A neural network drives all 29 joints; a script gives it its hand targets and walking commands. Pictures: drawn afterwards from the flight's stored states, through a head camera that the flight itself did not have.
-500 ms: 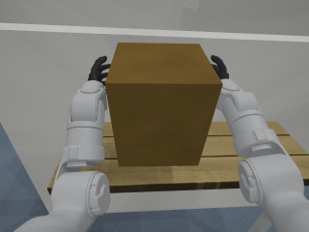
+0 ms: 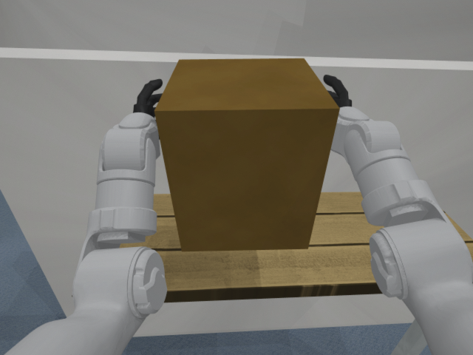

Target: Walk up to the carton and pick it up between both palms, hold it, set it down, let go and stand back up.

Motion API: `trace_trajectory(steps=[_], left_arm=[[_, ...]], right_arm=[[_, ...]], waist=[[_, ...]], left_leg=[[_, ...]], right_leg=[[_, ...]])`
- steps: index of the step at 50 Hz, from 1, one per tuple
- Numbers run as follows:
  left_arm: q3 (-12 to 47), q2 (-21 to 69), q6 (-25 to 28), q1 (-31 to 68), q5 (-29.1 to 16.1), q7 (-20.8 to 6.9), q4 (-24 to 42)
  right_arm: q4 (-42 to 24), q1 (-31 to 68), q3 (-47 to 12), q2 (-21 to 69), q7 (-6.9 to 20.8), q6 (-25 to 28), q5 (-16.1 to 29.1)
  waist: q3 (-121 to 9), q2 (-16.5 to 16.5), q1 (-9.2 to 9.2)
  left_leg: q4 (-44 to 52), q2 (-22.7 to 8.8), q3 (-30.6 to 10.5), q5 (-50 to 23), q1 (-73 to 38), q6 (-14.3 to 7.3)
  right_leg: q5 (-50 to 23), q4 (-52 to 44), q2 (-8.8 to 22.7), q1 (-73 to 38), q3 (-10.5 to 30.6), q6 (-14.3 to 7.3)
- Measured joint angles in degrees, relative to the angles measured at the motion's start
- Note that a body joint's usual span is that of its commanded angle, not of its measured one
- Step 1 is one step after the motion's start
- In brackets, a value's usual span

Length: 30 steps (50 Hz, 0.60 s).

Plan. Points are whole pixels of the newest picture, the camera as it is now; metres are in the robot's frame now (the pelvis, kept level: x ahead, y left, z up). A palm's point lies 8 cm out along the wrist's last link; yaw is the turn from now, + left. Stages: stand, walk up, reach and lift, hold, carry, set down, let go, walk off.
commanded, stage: reach and lift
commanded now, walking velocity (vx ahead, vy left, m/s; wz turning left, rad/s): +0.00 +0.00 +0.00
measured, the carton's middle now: (243, 154) +0.37 -0.02 +0.24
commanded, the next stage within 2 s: hold in 0.50 s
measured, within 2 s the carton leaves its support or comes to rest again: neither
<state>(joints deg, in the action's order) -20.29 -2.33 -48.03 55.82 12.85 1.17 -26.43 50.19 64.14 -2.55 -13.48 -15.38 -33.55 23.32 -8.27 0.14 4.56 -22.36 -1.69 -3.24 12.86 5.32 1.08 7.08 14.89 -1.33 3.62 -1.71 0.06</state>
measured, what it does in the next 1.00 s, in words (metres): stands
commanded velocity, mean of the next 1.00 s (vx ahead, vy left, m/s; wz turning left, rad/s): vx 0.00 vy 0.00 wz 0.00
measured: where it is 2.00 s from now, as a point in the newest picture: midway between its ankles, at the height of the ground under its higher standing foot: outside the picture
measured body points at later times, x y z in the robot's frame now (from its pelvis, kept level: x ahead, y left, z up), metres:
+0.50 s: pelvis +0.00 +0.00 +0.00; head -0.09 +0.02 +0.44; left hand +0.39 +0.14 +0.31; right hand +0.39 -0.16 +0.32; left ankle +0.00 +0.13 -0.75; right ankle +0.02 -0.12 -0.75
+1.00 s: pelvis +0.00 -0.01 +0.00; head -0.10 +0.00 +0.44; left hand +0.38 +0.15 +0.34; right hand +0.38 -0.16 +0.35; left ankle +0.00 +0.13 -0.75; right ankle +0.02 -0.12 -0.75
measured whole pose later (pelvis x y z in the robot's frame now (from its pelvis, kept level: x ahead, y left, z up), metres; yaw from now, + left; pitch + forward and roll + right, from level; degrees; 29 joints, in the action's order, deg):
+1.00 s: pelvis +0.00 -0.01 +0.00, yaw +1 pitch -2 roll -2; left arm -22.1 -6.1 -52.1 65.8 12.6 -0.5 -34.6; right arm 56.8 74.3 -3.0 -15.5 -17.0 -39.9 25.7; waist -12.0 -0.4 2.8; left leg -22.5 -1.9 -5.1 12.2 8.0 2.0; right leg 7.1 15.6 -2.3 6.1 -1.4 -0.9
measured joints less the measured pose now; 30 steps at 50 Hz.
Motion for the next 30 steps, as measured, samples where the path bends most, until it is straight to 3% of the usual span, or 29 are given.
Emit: trace_trajectory(steps=[30], left_arm=[[0.2, -2.5, -2.1, 5.0, -1.1, -0.7, -3.8]], right_arm=[[2.6, 5.0, -1.4, -1.6, -1.2, -3.2, 2.7]], waist=[[-2.2, -0.3, -0.72]], left_leg=[[-0.6, -0.1, -0.7, 0.0, 2.1, 0.3]], right_leg=[[-0.1, 0.3, -0.5, 1.9, 0.6, -0.3]])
